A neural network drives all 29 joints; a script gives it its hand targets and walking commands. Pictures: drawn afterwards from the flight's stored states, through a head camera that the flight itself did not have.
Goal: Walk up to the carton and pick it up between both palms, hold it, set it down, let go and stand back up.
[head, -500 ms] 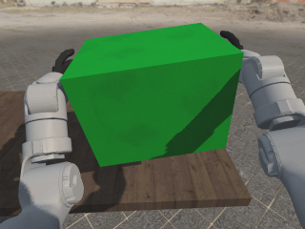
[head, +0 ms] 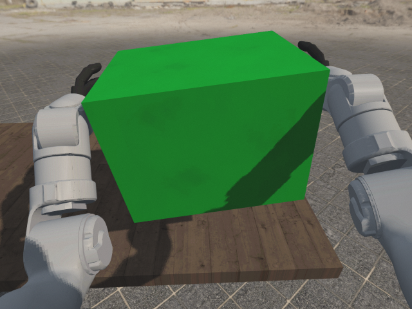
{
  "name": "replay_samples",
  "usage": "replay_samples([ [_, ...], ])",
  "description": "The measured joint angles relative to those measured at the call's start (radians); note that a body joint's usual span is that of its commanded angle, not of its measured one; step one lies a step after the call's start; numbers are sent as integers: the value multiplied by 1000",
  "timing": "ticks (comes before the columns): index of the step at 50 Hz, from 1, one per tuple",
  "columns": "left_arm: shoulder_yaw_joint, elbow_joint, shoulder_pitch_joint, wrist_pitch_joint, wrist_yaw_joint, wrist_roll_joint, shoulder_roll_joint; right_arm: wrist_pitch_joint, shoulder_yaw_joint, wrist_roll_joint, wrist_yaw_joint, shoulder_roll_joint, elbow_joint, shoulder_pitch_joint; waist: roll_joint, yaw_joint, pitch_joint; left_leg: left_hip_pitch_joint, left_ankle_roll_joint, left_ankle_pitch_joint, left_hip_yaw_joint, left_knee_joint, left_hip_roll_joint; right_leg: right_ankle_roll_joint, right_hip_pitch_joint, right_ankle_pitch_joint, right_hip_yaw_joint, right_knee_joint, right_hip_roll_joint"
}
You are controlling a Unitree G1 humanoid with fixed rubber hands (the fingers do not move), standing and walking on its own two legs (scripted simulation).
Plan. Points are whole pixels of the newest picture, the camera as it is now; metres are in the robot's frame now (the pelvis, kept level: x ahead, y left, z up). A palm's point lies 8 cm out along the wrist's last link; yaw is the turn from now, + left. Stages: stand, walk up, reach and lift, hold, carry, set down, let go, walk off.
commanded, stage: hold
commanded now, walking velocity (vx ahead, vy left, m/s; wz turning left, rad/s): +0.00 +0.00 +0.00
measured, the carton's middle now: (206, 121) +0.37 -0.02 +0.27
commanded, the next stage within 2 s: none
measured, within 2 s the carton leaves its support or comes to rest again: neither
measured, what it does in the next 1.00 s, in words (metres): stands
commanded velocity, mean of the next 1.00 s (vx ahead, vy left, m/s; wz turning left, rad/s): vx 0.00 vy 0.00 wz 0.00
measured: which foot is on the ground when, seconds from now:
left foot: down 0.00-1.00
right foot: down 0.00-1.00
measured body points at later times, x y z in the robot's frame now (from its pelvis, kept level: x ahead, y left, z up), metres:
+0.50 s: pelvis +0.00 +0.00 +0.00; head -0.10 +0.01 +0.44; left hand +0.38 +0.19 +0.31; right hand +0.37 -0.21 +0.34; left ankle +0.01 +0.13 -0.75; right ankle -0.01 -0.11 -0.75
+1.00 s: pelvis +0.00 +0.00 +0.00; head -0.09 +0.02 +0.44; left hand +0.39 +0.19 +0.31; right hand +0.38 -0.20 +0.34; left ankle +0.01 +0.13 -0.75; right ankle -0.01 -0.11 -0.75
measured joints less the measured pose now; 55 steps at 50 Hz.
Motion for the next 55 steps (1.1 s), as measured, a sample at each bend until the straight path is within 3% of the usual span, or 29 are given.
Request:
replay_samples([
  [19,-14,-88,63,11,6,-6,-11,3,4,14,-9,-1,-73,51,-3,-15,11,11,-4,-3,-3,7,3,-3,14,-2,-3,2,4],
  [39,9,42,-24,-16,-10,3,11,-4,-24,-19,-1,14,13,-5,-4,-3,-6,-5,-1,13,-5,-9,-3,0,-9,2,-6,5,-2],
  [55,-17,-69,56,6,1,-1,-9,2,7,12,-6,-2,-61,47,-9,-15,11,6,-1,-5,-2,7,0,0,13,-3,-3,-1,0],
])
